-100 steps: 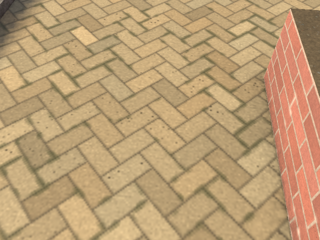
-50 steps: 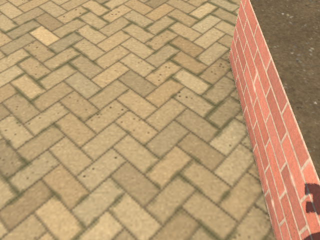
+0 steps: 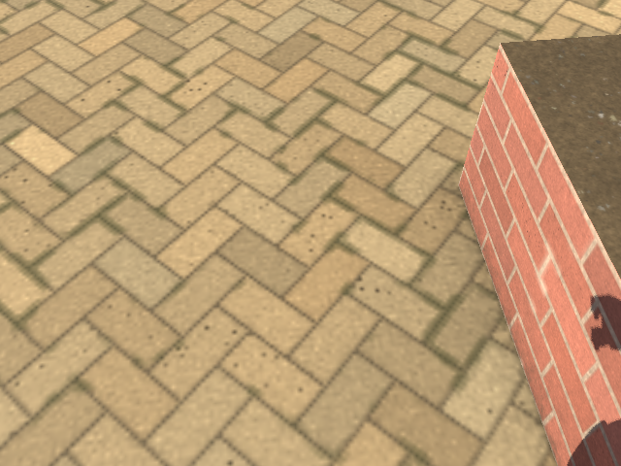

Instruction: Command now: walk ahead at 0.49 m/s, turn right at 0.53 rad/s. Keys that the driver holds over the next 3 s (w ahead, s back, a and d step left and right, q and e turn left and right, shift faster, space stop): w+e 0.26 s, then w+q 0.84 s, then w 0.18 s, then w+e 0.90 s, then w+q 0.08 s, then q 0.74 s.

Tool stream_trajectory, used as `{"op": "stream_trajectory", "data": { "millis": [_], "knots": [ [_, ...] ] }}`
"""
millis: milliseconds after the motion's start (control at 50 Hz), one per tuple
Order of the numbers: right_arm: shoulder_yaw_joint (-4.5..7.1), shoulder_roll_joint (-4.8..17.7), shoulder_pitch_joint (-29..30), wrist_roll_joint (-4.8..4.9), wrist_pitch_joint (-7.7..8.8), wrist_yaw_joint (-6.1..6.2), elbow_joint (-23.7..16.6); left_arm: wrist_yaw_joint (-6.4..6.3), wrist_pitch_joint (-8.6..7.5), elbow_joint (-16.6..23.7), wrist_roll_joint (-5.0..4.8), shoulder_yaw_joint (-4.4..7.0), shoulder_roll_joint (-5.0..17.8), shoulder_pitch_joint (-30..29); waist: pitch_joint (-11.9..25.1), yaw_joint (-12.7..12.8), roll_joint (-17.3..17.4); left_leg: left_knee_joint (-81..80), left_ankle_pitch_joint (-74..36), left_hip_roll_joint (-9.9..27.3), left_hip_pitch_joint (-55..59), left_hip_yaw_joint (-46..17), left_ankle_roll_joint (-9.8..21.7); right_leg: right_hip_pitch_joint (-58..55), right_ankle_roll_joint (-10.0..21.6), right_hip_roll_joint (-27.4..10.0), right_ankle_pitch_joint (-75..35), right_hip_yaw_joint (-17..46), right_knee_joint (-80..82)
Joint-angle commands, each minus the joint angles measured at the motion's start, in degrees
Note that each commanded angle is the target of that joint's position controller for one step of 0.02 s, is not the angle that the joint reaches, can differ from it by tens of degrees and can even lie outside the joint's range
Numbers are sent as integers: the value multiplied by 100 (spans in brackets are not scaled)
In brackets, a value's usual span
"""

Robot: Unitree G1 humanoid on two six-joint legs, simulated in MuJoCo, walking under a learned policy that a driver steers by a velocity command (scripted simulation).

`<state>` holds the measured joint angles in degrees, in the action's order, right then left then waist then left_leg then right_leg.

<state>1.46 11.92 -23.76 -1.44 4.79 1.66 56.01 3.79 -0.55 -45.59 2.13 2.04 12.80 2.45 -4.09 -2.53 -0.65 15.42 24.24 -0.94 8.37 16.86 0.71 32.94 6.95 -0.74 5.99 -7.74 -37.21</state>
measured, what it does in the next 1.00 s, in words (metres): walks ahead: right foot, then left foot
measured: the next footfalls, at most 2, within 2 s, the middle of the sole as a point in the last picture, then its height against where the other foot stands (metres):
right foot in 0.04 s outside the picture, level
left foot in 0.58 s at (296, 415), level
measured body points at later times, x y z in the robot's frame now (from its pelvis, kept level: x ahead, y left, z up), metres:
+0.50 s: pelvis +0.29 -0.02 +0.01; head +0.32 -0.03 +0.46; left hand +0.31 +0.26 -0.11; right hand +0.44 -0.27 -0.10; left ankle +0.49 +0.07 -0.69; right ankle +0.15 -0.06 -0.72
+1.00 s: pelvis +0.58 -0.01 +0.02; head +0.62 +0.01 +0.47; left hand +0.77 +0.24 -0.08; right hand +0.56 -0.29 -0.10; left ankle +0.50 +0.04 -0.72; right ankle +0.76 -0.17 -0.67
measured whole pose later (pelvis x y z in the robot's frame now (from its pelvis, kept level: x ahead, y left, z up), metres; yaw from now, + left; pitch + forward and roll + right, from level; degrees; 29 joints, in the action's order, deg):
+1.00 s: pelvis +0.58 -0.01 +0.02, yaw +6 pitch +2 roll +0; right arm 3.2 14.8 -26.4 0.1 3.3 -0.2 51.2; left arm 0.6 -1.6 -43.1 2.2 0.6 15.2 2.1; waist -2.3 -5.2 -2.2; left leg 15.3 13.5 -9.1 -2.3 -10.1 7.3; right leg 38.3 -2.7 -4.5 2.2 3.6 -42.4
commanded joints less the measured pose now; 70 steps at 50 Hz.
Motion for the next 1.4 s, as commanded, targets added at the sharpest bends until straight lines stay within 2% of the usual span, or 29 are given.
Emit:
{"op": "stream_trajectory", "data": {
  "millis": [20,40,60,80,100,140,160,200,260,460,540,580,600,620,640,660,680,720,800,1020,1080,1120,1140,1160,1180,1200,1240,1280,1400],
  "knots": [
    [257,1187,55,-23,-42,62,-276,-111,-83,-9,30,201,611,1165,658,739,653,2067,-7100,1591,-280,-235,546,-1516,435,577,766,-150,262],
    [268,1213,101,-9,-62,23,-344,-187,-138,-271,79,341,874,1993,1086,1134,352,3475,-5919,1455,-957,-202,432,-2716,649,597,712,119,738],
    [160,724,-109,44,-23,-52,-598,-295,-118,-305,130,539,1521,2354,1635,1035,-600,5469,-2421,960,-2770,-223,207,-4257,1189,-873,1497,2202,877],
    [172,702,42,80,43,-131,-946,-278,-67,-174,-21,619,1843,2130,2042,795,-1142,7000,760,-225,-4552,-1267,-19,-5062,2015,-1923,1465,5287,1877],
    [203,930,766,28,118,-161,-1083,-306,-30,-214,-121,583,1645,2049,1375,933,-319,6966,125,184,-5248,-2003,35,-4735,1796,-1736,1238,4608,2171],
    [158,868,809,29,209,-175,-1056,-370,-74,-197,-146,455,1116,1487,397,430,375,5856,-659,642,-4848,-1923,31,-3267,1337,-1332,51,3318,2347],
    [147,842,787,-82,109,-171,-1060,-387,-129,-182,-175,407,983,1294,288,241,432,5495,-699,728,-4477,-1940,-73,-2818,1181,-1055,-652,2881,2383],
    [117,722,642,-199,-100,-200,-1038,-380,-271,-179,-198,367,910,1318,454,107,283,5111,-720,741,-4033,-1897,-231,-2512,1126,-805,-1547,2463,2432],
    [92,625,1110,-186,-240,-252,-1244,-384,-358,-264,-218,397,1046,1620,352,186,19,4365,-1186,725,-4257,-1756,-395,-2333,963,-546,-1429,2234,2563],
    [21,643,2760,-31,-190,-411,-1740,-460,-505,-700,-94,235,917,2524,-48,821,-333,1911,-2617,454,-4663,-1385,146,-3772,319,-827,-1929,1503,2858],
    [93,777,2189,-26,-161,-401,-1605,-559,-511,-741,-5,203,1040,2221,121,376,-384,1552,-1665,-88,-3635,-1229,582,-4041,157,-1053,-4283,1042,1995],
    [214,946,735,-71,-110,-317,-1126,-558,-447,-734,23,182,1106,2110,889,-274,-307,1154,-1592,-424,-2069,-1132,864,-3835,-6,-894,-5175,726,18],
    [317,1255,-223,-194,-80,-243,-927,-544,-472,-587,-30,113,990,2092,1470,-651,-8,1148,-1278,452,-602,-2184,1191,-2704,-106,-741,-3521,562,-1527],
    [516,1892,-435,-232,-106,-219,-912,-447,-492,-413,-200,29,533,2612,2034,-285,1481,752,-1073,2053,940,-5389,2215,-380,-445,491,921,323,-3972],
    [463,1563,16,70,-173,-287,-946,-459,-530,-427,-25,122,990,2290,1913,-191,808,149,-1290,2003,751,-6185,2212,219,-362,441,1864,1191,-4462],
    [442,1421,511,113,-198,-285,-1072,-433,-581,-234,-57,118,1026,1770,1101,-57,440,148,-1491,1840,-13,-5147,2082,471,-360,106,1350,1280,-4329],
    [382,1170,662,86,-203,-289,-1082,-420,-624,-147,-68,88,996,1515,753,1,-22,39,-2095,1627,-617,-4614,1929,362,-382,-80,1106,1225,-4008],
    [299,944,671,97,-155,-250,-953,-398,-448,-56,16,52,812,1504,414,329,-59,-126,-2787,1144,-1454,-3921,1612,-7,-508,-300,1130,1204,-3382],
    [364,1182,349,146,-47,-241,-839,-348,-182,106,93,4,624,1276,354,360,226,-353,-3125,788,-1869,-3497,1517,32,-818,-356,915,964,-2496],
    [391,1180,-858,92,-118,-115,-620,-328,-240,886,-42,-118,652,-962,187,-394,497,96,-4142,606,-676,-3840,1025,709,-923,-44,-516,871,-68],
    [434,1277,-616,42,-138,-59,-710,-325,-333,912,-62,-99,818,-806,218,-196,541,425,-4384,680,-700,-4039,933,-81,-751,103,-275,975,552],
    [444,1358,-247,51,-113,-91,-773,-392,-396,549,-64,-6,1057,238,617,276,563,1260,-5312,501,-1033,-3930,729,-1639,-537,344,96,885,871],
    [433,1338,-192,122,-65,-149,-771,-446,-491,337,-12,69,1235,1051,1077,649,329,2280,-5101,205,-1392,-3621,608,-2801,-333,54,-210,1049,1108],
    [314,906,-388,173,-4,-184,-900,-534,-534,293,117,165,1630,1908,1875,889,-357,3758,-3286,-61,-2037,-3193,513,-4024,-32,-1310,746,2453,1190],
    [248,491,-1344,288,-77,-164,-882,-517,-429,289,132,280,1993,1823,2517,388,-1724,5295,956,-958,-3549,-2548,316,-5118,864,-2603,909,5047,1723],
    [304,1072,-1075,28,-153,-93,-689,-459,-348,296,-33,233,1431,1483,1732,324,-684,5566,503,-397,-4137,-2518,401,-4387,774,-2307,1852,5116,1934],
    [297,975,-96,-26,-137,-180,-845,-417,-372,273,-24,92,816,947,595,320,-98,5145,-389,-123,-4046,-2418,355,-3119,533,-1637,1056,3451,2257],
    [270,871,91,-97,-214,-264,-908,-441,-451,17,-43,87,851,1151,378,230,-509,4849,-498,-26,-3842,-2323,295,-2728,404,-1271,-45,2632,2408],
    [132,627,1154,-160,-255,-357,-1246,-363,-552,-477,-226,114,876,1732,144,221,-504,3563,-1002,293,-4200,-1734,-40,-2612,636,-994,-860,2186,2779]
  ]
}}
Over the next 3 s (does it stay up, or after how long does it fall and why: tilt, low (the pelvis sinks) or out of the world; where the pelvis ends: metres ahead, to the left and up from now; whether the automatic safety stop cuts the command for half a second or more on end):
stays up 1.41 -0.05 0.01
